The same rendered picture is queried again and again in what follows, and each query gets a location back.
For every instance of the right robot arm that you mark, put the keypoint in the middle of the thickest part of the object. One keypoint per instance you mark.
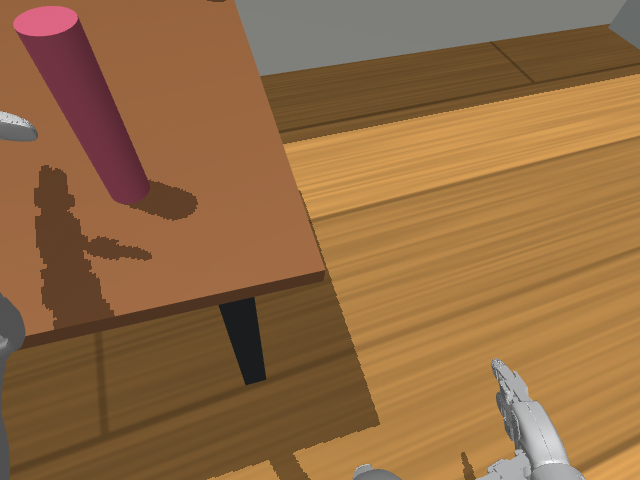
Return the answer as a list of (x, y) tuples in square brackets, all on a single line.
[(556, 471)]

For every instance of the left robot arm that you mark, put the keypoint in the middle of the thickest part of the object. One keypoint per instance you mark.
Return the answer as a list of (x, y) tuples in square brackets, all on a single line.
[(12, 335)]

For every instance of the table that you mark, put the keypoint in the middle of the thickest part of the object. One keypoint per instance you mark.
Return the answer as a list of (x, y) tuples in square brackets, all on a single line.
[(223, 221)]

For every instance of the right robot hand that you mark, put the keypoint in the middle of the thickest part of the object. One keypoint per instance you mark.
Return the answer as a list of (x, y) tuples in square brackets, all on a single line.
[(526, 422)]

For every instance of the left robot hand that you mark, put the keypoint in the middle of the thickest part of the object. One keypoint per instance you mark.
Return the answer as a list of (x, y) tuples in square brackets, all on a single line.
[(15, 128)]

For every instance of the can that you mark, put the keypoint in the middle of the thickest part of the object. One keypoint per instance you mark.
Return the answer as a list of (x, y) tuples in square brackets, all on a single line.
[(58, 45)]

